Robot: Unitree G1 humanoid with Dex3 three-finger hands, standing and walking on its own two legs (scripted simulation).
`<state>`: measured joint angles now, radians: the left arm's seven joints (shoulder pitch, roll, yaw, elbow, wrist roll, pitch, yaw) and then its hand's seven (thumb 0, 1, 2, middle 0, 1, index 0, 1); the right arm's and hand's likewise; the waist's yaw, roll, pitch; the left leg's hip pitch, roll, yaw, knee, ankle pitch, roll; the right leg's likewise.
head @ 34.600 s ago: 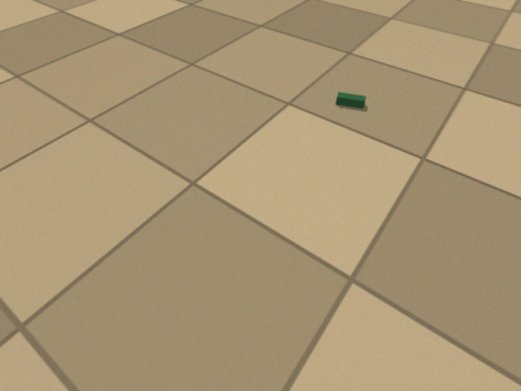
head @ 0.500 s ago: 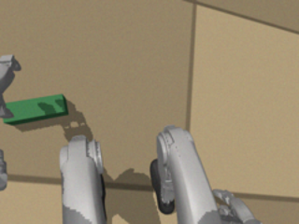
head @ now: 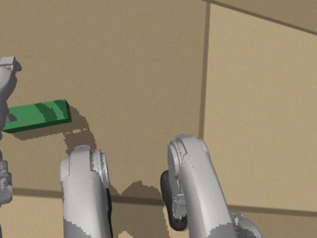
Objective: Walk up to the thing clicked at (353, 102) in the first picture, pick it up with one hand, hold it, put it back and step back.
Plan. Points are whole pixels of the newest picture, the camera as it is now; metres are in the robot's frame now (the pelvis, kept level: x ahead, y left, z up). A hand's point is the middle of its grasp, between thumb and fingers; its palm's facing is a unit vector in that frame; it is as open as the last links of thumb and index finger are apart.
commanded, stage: home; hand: left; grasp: from above
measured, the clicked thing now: (37, 116) +0.45 +0.33 -0.31
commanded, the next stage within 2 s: none
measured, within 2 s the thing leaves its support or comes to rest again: neither
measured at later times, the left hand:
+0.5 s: hand out of the picture +0.30 +0.28 +0.06, palm faces -0.23 -0.68 -0.70, open 7.7 cm
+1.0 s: hand out of the picture +0.24 +0.21 +0.27, palm faces +0.18 -0.95 -0.25, open 7.4 cm
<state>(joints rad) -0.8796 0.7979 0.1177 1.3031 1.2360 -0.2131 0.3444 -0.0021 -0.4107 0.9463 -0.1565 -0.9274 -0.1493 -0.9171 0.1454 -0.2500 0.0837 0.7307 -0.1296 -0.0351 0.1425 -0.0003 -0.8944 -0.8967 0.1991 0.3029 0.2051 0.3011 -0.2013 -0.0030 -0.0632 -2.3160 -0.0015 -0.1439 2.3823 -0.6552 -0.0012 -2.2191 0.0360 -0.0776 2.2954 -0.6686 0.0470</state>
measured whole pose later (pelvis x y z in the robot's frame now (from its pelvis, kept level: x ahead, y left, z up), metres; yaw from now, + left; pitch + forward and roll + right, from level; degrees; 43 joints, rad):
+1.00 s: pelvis +0.07 +0.00 +0.34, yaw +9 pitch +16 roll -3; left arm 0.36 0.24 0.05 -0.02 -0.04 0.42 0.07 0.01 0.90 0.90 -0.21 -0.30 -0.20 -0.30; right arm 0.26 -0.21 0.06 0.53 0.04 -0.16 -0.15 0.01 -0.90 -0.90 0.20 0.30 0.21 0.30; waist -0.07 0.04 -0.18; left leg -0.96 0.03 -0.08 1.19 -0.52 -0.02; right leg -0.89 0.02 -0.05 1.13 -0.53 0.00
